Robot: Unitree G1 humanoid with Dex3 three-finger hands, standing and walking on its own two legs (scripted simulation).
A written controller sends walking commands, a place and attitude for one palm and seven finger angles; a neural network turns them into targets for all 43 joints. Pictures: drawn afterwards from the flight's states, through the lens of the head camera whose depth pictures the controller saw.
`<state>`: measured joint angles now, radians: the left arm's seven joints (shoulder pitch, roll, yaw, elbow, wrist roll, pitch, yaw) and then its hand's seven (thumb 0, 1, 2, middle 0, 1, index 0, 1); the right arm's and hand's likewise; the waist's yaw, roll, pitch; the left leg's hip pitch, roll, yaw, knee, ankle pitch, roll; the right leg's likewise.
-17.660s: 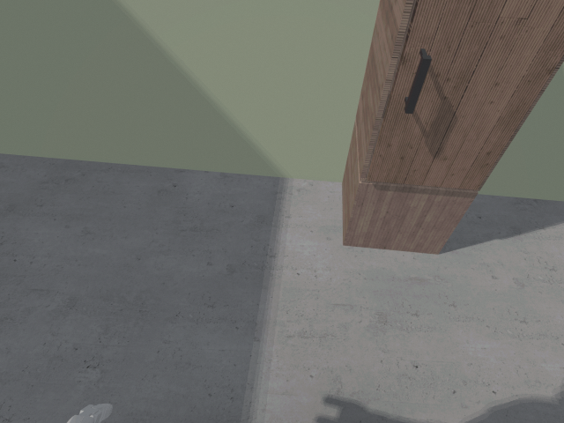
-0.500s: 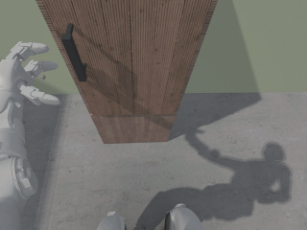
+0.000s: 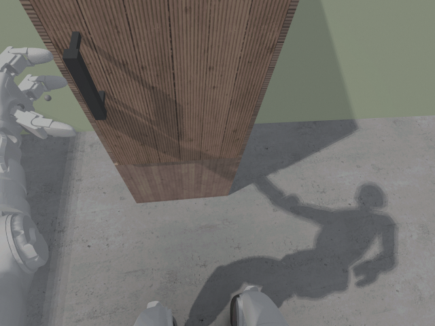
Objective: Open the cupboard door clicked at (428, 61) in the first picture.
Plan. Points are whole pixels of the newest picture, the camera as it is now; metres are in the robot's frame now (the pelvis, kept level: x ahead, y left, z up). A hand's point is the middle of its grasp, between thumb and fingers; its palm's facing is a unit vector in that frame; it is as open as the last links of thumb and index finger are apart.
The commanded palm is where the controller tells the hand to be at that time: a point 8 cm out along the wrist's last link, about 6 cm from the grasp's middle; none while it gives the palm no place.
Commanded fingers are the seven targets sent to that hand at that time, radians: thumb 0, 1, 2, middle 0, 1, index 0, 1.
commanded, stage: move the hooked fingers beside the handle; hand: left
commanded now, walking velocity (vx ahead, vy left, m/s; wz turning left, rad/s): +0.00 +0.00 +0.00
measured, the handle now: (89, 80) +0.53 +0.19 +0.09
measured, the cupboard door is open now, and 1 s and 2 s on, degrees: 0 0 0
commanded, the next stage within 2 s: slide the fingers in behind the handle in 0.58 s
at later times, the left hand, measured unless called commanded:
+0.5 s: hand (44, 107) +0.47 +0.25 +0.09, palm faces +0.02 -1.00 -0.01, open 14.0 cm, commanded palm +0.45 +0.29 +0.09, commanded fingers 0.00 -0.50 0.30 -0.30 -1.20 -0.30 -1.20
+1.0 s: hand (57, 103) +0.48 +0.23 +0.09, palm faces +0.02 -1.00 +0.01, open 14.0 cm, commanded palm +0.45 +0.27 +0.09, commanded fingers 0.00 -0.50 0.30 -0.30 -1.20 -0.30 -1.20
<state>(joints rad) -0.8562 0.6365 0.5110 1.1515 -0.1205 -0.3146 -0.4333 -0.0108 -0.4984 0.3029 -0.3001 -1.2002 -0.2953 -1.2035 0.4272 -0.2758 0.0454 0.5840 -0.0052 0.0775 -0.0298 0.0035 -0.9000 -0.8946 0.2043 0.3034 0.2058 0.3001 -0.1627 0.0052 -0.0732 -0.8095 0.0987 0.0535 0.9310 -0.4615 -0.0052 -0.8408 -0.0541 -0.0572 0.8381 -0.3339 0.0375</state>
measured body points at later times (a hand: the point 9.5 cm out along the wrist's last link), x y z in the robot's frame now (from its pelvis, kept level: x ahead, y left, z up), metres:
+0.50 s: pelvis +0.00 -0.01 +0.00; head +0.11 +0.02 +0.43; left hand +0.46 +0.30 +0.09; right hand +0.05 -0.27 -0.11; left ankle -0.02 +0.12 -0.69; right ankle +0.03 -0.15 -0.69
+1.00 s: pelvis -0.01 +0.00 +0.00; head +0.11 +0.02 +0.43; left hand +0.47 +0.29 +0.09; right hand +0.00 -0.27 -0.11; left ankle -0.02 +0.12 -0.69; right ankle +0.03 -0.15 -0.69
